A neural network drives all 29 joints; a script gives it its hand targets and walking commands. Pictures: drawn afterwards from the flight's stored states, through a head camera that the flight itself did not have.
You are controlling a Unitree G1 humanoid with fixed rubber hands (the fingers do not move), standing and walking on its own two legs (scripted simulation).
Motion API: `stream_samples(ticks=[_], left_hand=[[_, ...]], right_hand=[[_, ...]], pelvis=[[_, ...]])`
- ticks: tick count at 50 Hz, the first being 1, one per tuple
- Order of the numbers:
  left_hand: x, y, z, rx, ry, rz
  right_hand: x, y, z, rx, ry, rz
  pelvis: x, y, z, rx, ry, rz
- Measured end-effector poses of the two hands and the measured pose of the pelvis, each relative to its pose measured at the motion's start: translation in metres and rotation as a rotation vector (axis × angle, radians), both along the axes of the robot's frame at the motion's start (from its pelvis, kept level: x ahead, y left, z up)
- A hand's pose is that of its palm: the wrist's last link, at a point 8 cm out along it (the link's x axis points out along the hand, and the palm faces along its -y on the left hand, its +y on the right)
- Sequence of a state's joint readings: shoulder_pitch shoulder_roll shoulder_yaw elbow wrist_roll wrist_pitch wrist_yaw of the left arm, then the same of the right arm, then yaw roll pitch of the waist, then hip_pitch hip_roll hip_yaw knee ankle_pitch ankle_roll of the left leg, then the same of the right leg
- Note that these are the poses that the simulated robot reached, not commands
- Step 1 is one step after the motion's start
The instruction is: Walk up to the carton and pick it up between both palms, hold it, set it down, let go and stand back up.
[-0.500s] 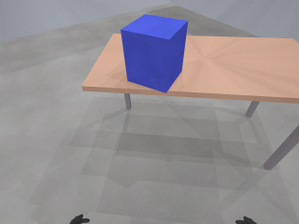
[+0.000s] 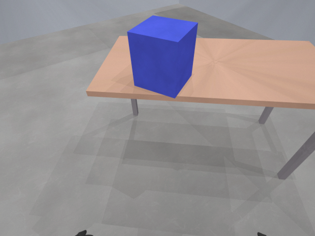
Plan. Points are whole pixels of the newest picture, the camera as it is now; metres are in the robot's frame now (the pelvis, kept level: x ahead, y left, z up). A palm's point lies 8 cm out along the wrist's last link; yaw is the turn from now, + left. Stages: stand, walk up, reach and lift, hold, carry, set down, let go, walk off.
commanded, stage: stand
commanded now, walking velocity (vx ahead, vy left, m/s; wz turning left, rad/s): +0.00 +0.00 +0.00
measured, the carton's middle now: (163, 56) +0.82 +0.02 +0.06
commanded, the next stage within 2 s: walk up in 0.22 s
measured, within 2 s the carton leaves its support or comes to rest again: neither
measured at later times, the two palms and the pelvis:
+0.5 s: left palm out of the picture +0.09 +0.26 -0.10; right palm out of the picture +0.10 -0.26 -0.10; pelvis +0.01 +0.00 +0.00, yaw -1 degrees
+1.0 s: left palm (75, 189) +0.29 +0.29 -0.09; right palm out of the picture +0.07 -0.21 -0.11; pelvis +0.13 +0.06 +0.00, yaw -8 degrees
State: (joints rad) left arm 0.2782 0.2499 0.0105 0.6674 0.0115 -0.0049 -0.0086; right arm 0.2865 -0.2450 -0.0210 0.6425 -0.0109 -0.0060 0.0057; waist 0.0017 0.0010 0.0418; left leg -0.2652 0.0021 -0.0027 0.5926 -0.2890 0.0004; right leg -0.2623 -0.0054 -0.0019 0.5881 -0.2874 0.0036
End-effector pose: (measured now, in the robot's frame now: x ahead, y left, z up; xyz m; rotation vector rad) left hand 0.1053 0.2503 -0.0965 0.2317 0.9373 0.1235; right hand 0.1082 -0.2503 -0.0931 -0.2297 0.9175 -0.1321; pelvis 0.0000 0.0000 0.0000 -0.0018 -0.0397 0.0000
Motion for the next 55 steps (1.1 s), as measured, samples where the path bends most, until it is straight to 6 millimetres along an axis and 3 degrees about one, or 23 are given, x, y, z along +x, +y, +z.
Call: stream_samples(ticks=[24, 31, 34, 37, 41, 45, 51, 55], left_hand=[[-0.011, 0.006, -0.003, 0.024, 0.028, -0.001], [-0.044, 0.047, -0.013, 0.070, 0.145, 0.060], [-0.042, 0.071, -0.025, 0.075, 0.201, 0.061], [-0.013, 0.080, -0.031, 0.070, 0.207, 0.019], [0.048, 0.076, -0.022, 0.049, 0.133, -0.067], [0.110, 0.063, -0.007, 0.033, 0.055, -0.145], [0.198, 0.031, 0.009, 0.033, -0.050, -0.233], [0.244, 0.013, 0.009, 0.064, -0.121, -0.257]], right_hand=[[-0.008, -0.007, -0.003, -0.016, 0.030, 0.003], [0.011, 0.005, 0.000, -0.041, 0.022, 0.019], [0.021, 0.016, 0.001, -0.057, -0.018, -0.004], [0.007, 0.022, -0.006, -0.085, 0.013, -0.064], [-0.022, 0.030, -0.009, -0.081, 0.125, -0.159], [-0.035, 0.036, -0.011, -0.062, 0.197, -0.220], [-0.033, 0.039, -0.026, -0.008, 0.284, -0.272], [-0.012, 0.031, -0.050, 0.019, 0.321, -0.270]], pelvis=[[0.008, 0.001, -0.001, -0.003, 0.002, -0.009], [0.031, 0.024, -0.005, -0.018, -0.002, -0.034], [0.044, 0.040, -0.012, -0.010, -0.006, -0.047], [0.058, 0.052, -0.016, -0.004, -0.017, -0.071], [0.078, 0.057, -0.009, 0.007, -0.027, -0.093], [0.099, 0.059, -0.002, 0.014, -0.028, -0.114], [0.138, 0.054, -0.005, 0.023, -0.030, -0.139], [0.169, 0.044, -0.021, -0.001, -0.036, -0.153]])
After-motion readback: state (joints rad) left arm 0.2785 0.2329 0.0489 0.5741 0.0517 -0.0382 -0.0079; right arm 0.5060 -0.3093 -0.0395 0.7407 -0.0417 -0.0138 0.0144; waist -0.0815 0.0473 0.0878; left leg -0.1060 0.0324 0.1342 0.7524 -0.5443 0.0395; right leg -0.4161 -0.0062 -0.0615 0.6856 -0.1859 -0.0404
